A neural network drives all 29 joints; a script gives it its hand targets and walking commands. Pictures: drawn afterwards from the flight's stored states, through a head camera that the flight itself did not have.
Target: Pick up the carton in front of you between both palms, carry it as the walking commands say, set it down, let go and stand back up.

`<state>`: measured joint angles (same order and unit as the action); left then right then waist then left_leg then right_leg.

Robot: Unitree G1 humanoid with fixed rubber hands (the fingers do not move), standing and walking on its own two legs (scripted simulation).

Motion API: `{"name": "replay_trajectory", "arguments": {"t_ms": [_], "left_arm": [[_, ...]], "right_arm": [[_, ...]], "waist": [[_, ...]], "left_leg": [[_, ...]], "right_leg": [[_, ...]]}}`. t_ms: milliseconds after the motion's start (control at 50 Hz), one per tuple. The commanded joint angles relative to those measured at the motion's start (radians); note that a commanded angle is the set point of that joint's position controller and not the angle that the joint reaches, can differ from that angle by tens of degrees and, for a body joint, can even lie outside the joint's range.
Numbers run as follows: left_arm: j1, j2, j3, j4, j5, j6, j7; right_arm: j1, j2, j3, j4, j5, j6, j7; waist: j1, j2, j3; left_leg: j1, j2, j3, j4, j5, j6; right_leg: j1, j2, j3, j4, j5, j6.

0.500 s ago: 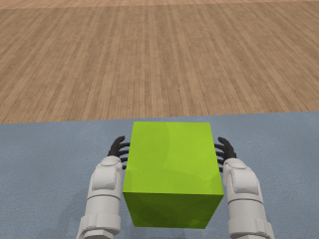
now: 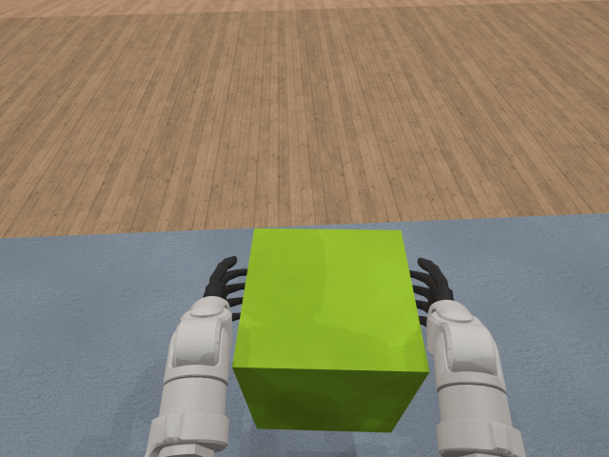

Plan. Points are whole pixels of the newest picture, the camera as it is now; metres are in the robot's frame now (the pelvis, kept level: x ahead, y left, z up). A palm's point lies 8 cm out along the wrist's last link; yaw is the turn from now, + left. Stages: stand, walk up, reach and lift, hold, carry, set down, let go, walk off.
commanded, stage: carry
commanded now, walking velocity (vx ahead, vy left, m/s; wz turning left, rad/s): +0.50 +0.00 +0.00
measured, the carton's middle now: (325, 334) +0.30 +0.00 -0.01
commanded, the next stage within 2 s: none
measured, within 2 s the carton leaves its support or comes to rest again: neither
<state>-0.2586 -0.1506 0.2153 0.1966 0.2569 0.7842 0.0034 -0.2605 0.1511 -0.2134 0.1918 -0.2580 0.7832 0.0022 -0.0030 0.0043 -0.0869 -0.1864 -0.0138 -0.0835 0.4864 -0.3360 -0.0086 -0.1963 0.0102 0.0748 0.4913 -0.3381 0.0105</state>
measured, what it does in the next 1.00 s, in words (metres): walks ahead: right foot, then left foot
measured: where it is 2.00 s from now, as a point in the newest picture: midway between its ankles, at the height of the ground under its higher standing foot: (313, 256)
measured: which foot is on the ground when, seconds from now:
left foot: down 0.00-0.38, up 0.40-0.70, down 0.72-1.00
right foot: down 0.00-0.26, up 0.28-0.36, down 0.38-0.74, up 0.76-1.00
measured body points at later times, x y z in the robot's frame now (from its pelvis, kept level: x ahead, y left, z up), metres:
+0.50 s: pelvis +0.19 +0.00 +0.00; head +0.19 +0.00 +0.45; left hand +0.45 +0.16 +0.07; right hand +0.46 -0.15 +0.07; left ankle +0.08 +0.10 -0.67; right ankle +0.12 -0.09 -0.74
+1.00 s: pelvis +0.49 +0.06 +0.01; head +0.48 +0.07 +0.46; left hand +0.75 +0.19 +0.08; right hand +0.73 -0.11 +0.09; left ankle +0.46 +0.11 -0.74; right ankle +0.53 -0.10 -0.68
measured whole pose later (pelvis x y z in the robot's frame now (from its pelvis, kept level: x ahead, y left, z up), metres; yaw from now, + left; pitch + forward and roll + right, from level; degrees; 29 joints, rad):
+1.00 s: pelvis +0.49 +0.06 +0.01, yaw -2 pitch +4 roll -2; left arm -0.03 -0.13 0.05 -0.44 0.08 1.19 0.11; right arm -0.02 0.13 -0.06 -0.44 -0.06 1.19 -0.12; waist -0.04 0.01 -0.11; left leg -0.16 0.01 0.22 0.28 -0.21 0.08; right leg -0.60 -0.11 -0.10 0.90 -0.17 -0.01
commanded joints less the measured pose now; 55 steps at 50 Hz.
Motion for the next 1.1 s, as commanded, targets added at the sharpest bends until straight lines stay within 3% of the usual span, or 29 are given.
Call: {"name": "replay_trajectory", "arguments": {"t_ms": [0,100,160,200,220,240,260,280,300,320,340,360,380,400,420,440,460,500,600,640,680,700,720,740,760,800,820,900,1080], "left_arm": [[-0.574,-0.924,-0.637,-0.137,-0.322,-0.007,-0.216],[-0.537,-0.87,-0.723,-0.288,-0.389,0.122,-0.163],[-0.465,-0.815,-0.734,-0.359,-0.407,0.207,-0.113],[-0.422,-0.818,-0.761,-0.425,-0.435,0.259,-0.09],[-0.398,-0.816,-0.777,-0.467,-0.454,0.284,-0.082],[-0.384,-0.813,-0.792,-0.505,-0.47,0.306,-0.078],[-0.4,-0.819,-0.81,-0.549,-0.493,0.325,-0.077],[-0.403,-0.83,-0.825,-0.582,-0.514,0.339,-0.075],[-0.375,-0.843,-0.831,-0.616,-0.529,0.348,-0.073],[-0.332,-0.858,-0.835,-0.645,-0.538,0.355,-0.07],[-0.286,-0.878,-0.833,-0.668,-0.541,0.361,-0.066],[-0.235,-0.884,-0.822,-0.687,-0.537,0.365,-0.06],[-0.155,-0.885,-0.805,-0.681,-0.512,0.364,-0.052],[-0.173,-0.873,-0.793,-0.696,-0.494,0.366,-0.041],[-0.2,-0.867,-0.794,-0.737,-0.496,0.376,-0.036],[-0.202,-0.858,-0.798,-0.761,-0.501,0.385,-0.033],[-0.215,-0.85,-0.805,-0.786,-0.508,0.391,-0.033],[-0.216,-0.831,-0.828,-0.805,-0.53,0.405,-0.034],[-0.184,-0.763,-0.846,-0.799,-0.567,0.434,-0.058],[-0.193,-0.751,-0.846,-0.804,-0.574,0.44,-0.063],[-0.207,-0.734,-0.843,-0.814,-0.572,0.447,-0.066],[-0.22,-0.718,-0.835,-0.814,-0.566,0.452,-0.067],[-0.242,-0.711,-0.833,-0.824,-0.562,0.46,-0.069],[-0.24,-0.721,-0.842,-0.806,-0.56,0.465,-0.071],[-0.244,-0.745,-0.841,-0.789,-0.554,0.463,-0.074],[-0.238,-0.814,-0.832,-0.747,-0.537,0.448,-0.083],[-0.224,-0.844,-0.824,-0.723,-0.523,0.437,-0.085],[-0.153,-0.894,-0.824,-0.678,-0.475,0.396,-0.074],[-0.177,-0.827,-0.859,-0.796,-0.499,0.409,-0.043]], "right_arm": [[-0.556,0.931,0.64,-0.128,0.318,-0.001,0.21],[-0.529,0.885,0.725,-0.277,0.378,0.127,0.153],[-0.482,0.838,0.76,-0.358,0.426,0.212,0.116],[-0.421,0.826,0.774,-0.404,0.452,0.259,0.094],[-0.362,0.813,0.774,-0.424,0.456,0.278,0.083],[-0.309,0.816,0.769,-0.443,0.454,0.296,0.071],[-0.28,0.825,0.76,-0.475,0.445,0.311,0.06],[-0.279,0.841,0.767,-0.533,0.453,0.326,0.05],[-0.281,0.859,0.787,-0.592,0.469,0.338,0.043],[-0.28,0.873,0.807,-0.648,0.485,0.346,0.038],[-0.272,0.875,0.822,-0.693,0.5,0.355,0.036],[-0.236,0.868,0.833,-0.725,0.518,0.365,0.036],[-0.259,0.846,0.843,-0.788,0.544,0.38,0.041],[-0.314,0.843,0.875,-0.819,0.57,0.393,0.049],[-0.313,0.841,0.886,-0.809,0.581,0.399,0.056],[-0.288,0.836,0.881,-0.803,0.588,0.403,0.06],[-0.255,0.837,0.871,-0.788,0.586,0.407,0.059],[-0.189,0.837,0.848,-0.752,0.559,0.413,0.05],[-0.103,0.789,0.781,-0.724,0.462,0.425,0.012],[-0.118,0.78,0.775,-0.743,0.457,0.431,0.008],[-0.119,0.772,0.769,-0.743,0.456,0.436,0.009],[-0.125,0.767,0.769,-0.745,0.456,0.44,0.012],[-0.125,0.748,0.759,-0.733,0.452,0.442,0.015],[-0.145,0.757,0.773,-0.724,0.468,0.446,0.021],[-0.171,0.781,0.79,-0.738,0.488,0.446,0.031],[-0.224,0.85,0.826,-0.743,0.52,0.434,0.05],[-0.245,0.878,0.847,-0.741,0.532,0.427,0.058],[-0.22,0.893,0.875,-0.721,0.559,0.402,0.084],[-0.147,0.789,0.825,-0.769,0.537,0.414,0.077]], "waist": [[0.006,0.012,-0.161],[0.008,-0.074,-0.172],[0.008,-0.156,-0.15],[-0.001,-0.034,-0.191],[-0.011,0.118,-0.231],[-0.02,0.277,-0.232],[-0.024,0.329,-0.17],[-0.031,0.236,-0.128],[-0.034,0.168,-0.138],[-0.02,0.148,-0.17],[0.008,0.129,-0.246],[0.02,0.064,-0.347],[0.049,-0.171,-0.347],[0.031,-0.372,-0.296],[0.034,-0.225,-0.265],[0.037,-0.121,-0.243],[0.039,-0.058,-0.24],[0.036,-0.08,-0.194],[0.027,-0.174,-0.114],[0.016,-0.19,-0.128],[-0.006,-0.145,-0.206],[-0.026,-0.082,-0.245],[-0.028,0.149,-0.248],[-0.024,0.243,-0.247],[-0.017,0.159,-0.231],[-0.012,0.025,-0.219],[-0.006,0.013,-0.217],[-0.007,0.072,-0.213],[-0.019,0.135,-0.089]], "left_leg": [[-0.079,0.094,-0.034,-0.083,-0.23,0.038],[-0.194,0.087,0.038,0.049,-0.223,0.023],[-0.203,0.046,0.153,0.067,-0.085,0.006],[-0.057,0.066,0.114,0.026,0.013,0.021],[0.107,0.14,-0.011,0.007,0.188,0.068],[0.292,0.244,-0.17,-0.046,0.452,0.129],[0.387,0.322,-0.296,-0.083,0.678,0.191],[0.422,0.346,-0.309,-0.079,0.766,0.22],[0.434,0.337,-0.259,-0.065,0.752,0.207],[0.379,0.309,-0.172,-0.032,0.726,0.163],[0.223,0.244,-0.006,0.044,0.72,0.099],[0.017,0.188,0.12,0.181,0.594,0.038],[-0.253,0.094,0.232,0.43,0.322,-0.015],[-0.565,-0.003,0.222,0.564,-0.118,-0.018],[-0.629,0.062,0.138,0.635,-0.205,0.014],[-0.657,0.087,0.127,0.654,-0.197,0.024],[-0.671,0.106,0.123,0.601,-0.155,0.028],[-0.667,0.097,0.171,0.446,-0.095,0.016],[-0.348,0.017,0.306,0.096,0.159,0.016],[-0.127,-0.008,0.349,0.055,0.258,0.034],[0.146,-0.044,0.392,0.028,0.187,0.047],[0.298,0.04,0.291,0.02,0.097,0.043],[0.307,0.318,-0.218,-0.191,-0.221,0.124],[0.353,0.459,-0.53,-0.334,-0.214,0.233],[0.306,0.455,-0.459,-0.326,-0.141,0.232],[0.176,0.388,-0.272,-0.314,-0.008,0.189],[0.135,0.358,-0.184,-0.324,0.025,0.158],[0.133,0.299,-0.004,-0.351,0.084,0.128],[0.283,0.245,0.172,-0.305,0.485,0.133]], "right_leg": [[-0.059,-0.076,0.005,-0.058,-0.199,-0.033],[-0.044,-0.165,0.103,-0.12,-0.297,-0.077],[-0.001,-0.213,0.13,-0.112,-0.074,-0.115],[-0.059,-0.147,-0.037,0.108,0.231,-0.076],[-0.197,-0.093,-0.137,0.292,0.284,-0.028],[-0.424,-0.045,-0.221,0.411,0.126,0.02],[-0.614,-0.012,-0.24,0.4,-0.213,0.031],[-0.678,-0.025,-0.217,0.338,-0.326,0.015],[-0.644,-0.028,-0.223,0.231,-0.294,0.006],[-0.5,-0.015,-0.239,0.098,-0.176,-0.004],[-0.179,0.023,-0.28,-0.071,0.009,-0.017],[0.209,-0.004,-0.24,-0.13,0.153,-0.028],[0.372,-0.225,0.126,-0.255,0.072,-0.088],[0.554,-0.404,0.406,-0.217,0.519,-0.213],[0.563,-0.435,0.368,-0.165,0.691,-0.263],[0.558,-0.412,0.291,-0.146,0.726,-0.25],[0.548,-0.391,0.23,-0.172,0.616,-0.214],[0.525,-0.332,0.111,-0.225,0.615,-0.151],[0.239,-0.233,-0.147,-0.257,0.594,-0.103],[0.125,-0.241,-0.201,-0.181,0.698,-0.084],[0.028,-0.19,-0.287,0.063,0.705,-0.043],[-0.086,-0.166,-0.288,0.246,0.505,-0.025],[-0.246,-0.066,-0.29,0.527,0.22,0.017],[-0.413,-0.003,-0.166,0.727,-0.111,0.011],[-0.443,-0.079,-0.085,0.807,-0.105,-0.018],[-0.423,-0.14,-0.069,0.769,-0.008,-0.047],[-0.406,-0.158,-0.064,0.702,0.043,-0.048],[-0.404,-0.136,-0.141,0.514,0.127,-0.032],[-0.491,-0.089,-0.258,0.15,0.293,-0.008]]}}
